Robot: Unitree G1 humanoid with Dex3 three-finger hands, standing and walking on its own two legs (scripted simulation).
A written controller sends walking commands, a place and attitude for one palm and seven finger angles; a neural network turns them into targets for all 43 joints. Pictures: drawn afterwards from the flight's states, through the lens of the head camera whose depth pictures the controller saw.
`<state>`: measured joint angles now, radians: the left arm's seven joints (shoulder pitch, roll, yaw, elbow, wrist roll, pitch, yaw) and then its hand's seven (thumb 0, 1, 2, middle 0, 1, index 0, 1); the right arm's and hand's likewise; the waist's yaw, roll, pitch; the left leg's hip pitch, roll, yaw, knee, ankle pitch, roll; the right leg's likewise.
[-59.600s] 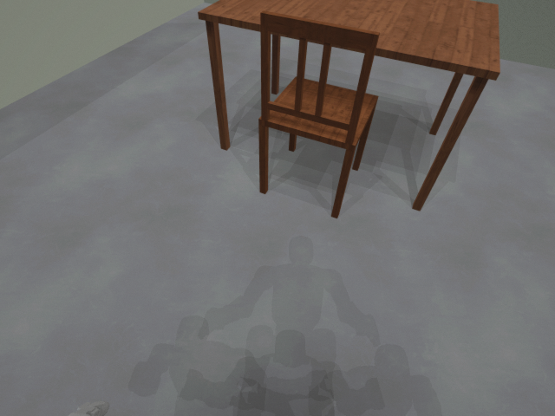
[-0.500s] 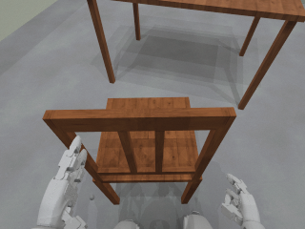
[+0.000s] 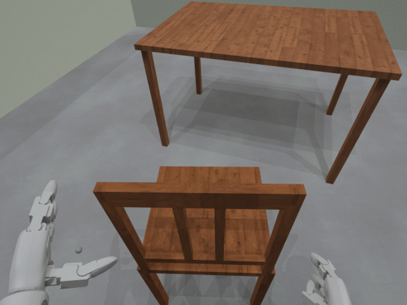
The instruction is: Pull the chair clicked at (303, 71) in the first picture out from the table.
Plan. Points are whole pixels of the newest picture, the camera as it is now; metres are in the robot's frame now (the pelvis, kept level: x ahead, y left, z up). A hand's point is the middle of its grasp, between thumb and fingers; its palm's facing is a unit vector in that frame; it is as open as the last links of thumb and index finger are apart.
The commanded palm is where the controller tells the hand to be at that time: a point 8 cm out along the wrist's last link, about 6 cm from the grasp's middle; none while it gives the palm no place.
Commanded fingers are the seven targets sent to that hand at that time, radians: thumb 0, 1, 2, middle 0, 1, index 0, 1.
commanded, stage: draw the hand back to the body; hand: left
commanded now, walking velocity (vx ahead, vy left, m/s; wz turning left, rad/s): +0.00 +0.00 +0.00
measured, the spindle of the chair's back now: (184, 234) +0.30 +0.09 -0.09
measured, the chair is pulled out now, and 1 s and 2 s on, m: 0.64 0.64 0.64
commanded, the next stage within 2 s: step back with the hand held close in 0.74 s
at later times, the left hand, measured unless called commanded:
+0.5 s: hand (40, 201) +0.21 +0.26 +0.18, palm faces +0.48 -0.76 -0.43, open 8.0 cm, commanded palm +0.16 +0.30 +0.20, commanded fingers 0.00 0.90 0.90 -0.20 -0.30 -0.20 -0.30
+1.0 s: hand (38, 193) +0.22 +0.26 +0.19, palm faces +0.45 -0.77 -0.46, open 7.4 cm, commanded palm +0.16 +0.29 +0.20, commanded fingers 0.00 0.90 0.90 -0.20 -0.30 -0.20 -0.30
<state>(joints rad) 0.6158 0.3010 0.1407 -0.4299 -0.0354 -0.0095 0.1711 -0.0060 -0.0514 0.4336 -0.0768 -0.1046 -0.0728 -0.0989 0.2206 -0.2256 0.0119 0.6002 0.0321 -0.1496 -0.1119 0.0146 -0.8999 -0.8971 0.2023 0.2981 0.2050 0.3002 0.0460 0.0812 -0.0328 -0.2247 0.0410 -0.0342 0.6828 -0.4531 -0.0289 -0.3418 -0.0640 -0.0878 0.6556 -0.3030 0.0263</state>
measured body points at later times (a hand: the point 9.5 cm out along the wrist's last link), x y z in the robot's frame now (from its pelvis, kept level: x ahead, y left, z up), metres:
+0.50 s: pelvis +0.01 +0.00 +0.02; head +0.00 -0.03 +0.47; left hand +0.18 +0.30 +0.21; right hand +0.19 -0.24 -0.07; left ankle -0.05 +0.14 -0.72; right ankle +0.03 -0.14 -0.72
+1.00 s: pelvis -0.01 +0.00 +0.02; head +0.01 -0.02 +0.47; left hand +0.19 +0.30 +0.22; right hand +0.18 -0.23 -0.07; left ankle -0.05 +0.14 -0.72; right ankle +0.03 -0.14 -0.72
